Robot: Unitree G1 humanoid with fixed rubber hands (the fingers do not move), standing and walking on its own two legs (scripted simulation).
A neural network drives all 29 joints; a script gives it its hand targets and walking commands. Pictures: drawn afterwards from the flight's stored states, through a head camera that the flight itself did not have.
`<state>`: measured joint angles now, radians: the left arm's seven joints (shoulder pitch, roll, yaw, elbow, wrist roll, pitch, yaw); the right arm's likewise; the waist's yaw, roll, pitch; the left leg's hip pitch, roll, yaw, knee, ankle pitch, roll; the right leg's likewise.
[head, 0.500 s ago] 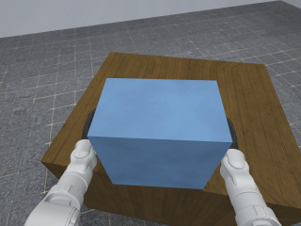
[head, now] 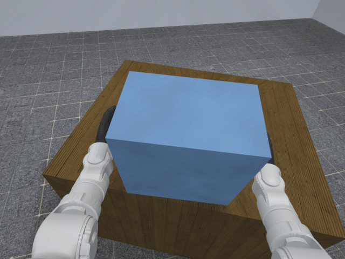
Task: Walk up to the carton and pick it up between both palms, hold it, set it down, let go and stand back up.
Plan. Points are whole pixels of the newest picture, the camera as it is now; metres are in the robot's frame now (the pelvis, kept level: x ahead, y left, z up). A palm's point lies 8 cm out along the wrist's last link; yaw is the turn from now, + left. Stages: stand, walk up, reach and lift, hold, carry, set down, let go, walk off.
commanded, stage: reach and lift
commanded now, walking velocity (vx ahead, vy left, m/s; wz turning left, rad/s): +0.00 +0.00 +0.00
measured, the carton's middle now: (184, 145) +0.40 +0.01 +0.05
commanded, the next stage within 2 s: none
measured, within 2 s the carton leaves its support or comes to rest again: neither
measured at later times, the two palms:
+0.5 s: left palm (101, 121) +0.39 +0.21 +0.13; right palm (270, 143) +0.38 -0.18 +0.11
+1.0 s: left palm (88, 110) +0.37 +0.22 +0.18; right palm (275, 131) +0.37 -0.17 +0.16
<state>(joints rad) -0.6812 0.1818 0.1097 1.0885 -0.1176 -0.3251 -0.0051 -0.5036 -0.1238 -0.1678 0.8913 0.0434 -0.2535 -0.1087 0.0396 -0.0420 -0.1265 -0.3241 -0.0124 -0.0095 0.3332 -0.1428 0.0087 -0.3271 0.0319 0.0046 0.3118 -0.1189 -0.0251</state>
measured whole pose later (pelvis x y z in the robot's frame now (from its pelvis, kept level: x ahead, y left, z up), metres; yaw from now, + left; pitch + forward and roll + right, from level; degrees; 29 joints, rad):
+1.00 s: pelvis -0.01 +0.01 +0.00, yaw +1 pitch +3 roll -1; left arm -0.64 0.16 0.21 0.34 0.02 0.56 0.04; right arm -0.60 -0.18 -0.14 0.51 0.20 0.40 -0.10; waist -0.02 -0.03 -0.14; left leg -0.27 -0.02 -0.04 0.38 -0.17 0.02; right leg -0.23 0.03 0.00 0.29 -0.11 -0.01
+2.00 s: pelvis -0.02 +0.00 +0.00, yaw +0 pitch +7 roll -2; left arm -0.80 0.20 0.25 0.36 0.00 0.70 0.05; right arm -0.80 -0.23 -0.14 0.57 0.25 0.53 -0.11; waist -0.01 -0.02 -0.20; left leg -0.40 0.00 -0.05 0.44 -0.16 0.01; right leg -0.35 0.06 0.01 0.30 -0.08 -0.02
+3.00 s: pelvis -0.03 +0.00 +0.00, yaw +1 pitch +8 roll -2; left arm -0.87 0.24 0.24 0.42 -0.03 0.75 0.06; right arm -0.87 -0.26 -0.11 0.60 0.28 0.60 -0.12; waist 0.00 -0.02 -0.23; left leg -0.43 0.00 -0.07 0.44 -0.14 0.00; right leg -0.37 0.07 0.01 0.30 -0.06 -0.03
